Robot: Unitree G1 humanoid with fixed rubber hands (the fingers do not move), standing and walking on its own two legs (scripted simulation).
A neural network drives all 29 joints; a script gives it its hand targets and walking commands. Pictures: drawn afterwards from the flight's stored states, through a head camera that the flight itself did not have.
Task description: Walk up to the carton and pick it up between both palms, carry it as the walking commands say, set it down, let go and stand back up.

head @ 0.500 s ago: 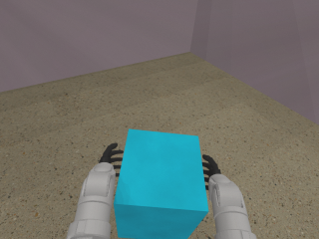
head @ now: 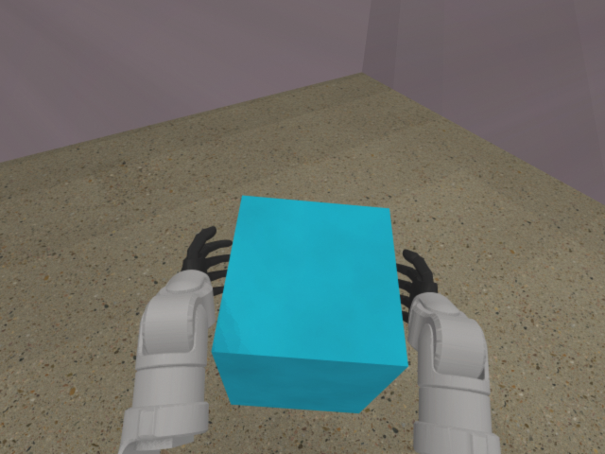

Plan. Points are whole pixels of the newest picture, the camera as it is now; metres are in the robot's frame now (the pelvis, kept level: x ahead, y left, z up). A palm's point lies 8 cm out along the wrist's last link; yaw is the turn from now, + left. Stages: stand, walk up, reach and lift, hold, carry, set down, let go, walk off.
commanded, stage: carry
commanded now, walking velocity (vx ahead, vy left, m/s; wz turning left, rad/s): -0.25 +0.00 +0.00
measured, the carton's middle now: (305, 312) +0.32 +0.01 +0.02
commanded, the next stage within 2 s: none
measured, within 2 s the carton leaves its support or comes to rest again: neither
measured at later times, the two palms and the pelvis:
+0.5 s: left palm (177, 373) +0.19 +0.15 +0.09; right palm (443, 391) +0.20 -0.14 +0.07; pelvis -0.09 -0.01 -0.01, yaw +1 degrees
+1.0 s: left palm out of the picture +0.00 +0.17 +0.08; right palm out of the picture +0.01 -0.12 +0.08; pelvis -0.27 +0.00 +0.00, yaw +1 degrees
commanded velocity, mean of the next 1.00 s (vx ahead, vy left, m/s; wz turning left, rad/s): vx -0.25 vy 0.00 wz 0.00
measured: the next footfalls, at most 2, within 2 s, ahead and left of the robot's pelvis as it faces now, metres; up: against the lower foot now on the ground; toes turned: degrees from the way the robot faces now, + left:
left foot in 0.18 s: +0.02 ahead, +0.15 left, +0.00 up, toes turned -4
right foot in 0.46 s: -0.03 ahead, -0.12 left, +0.00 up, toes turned +2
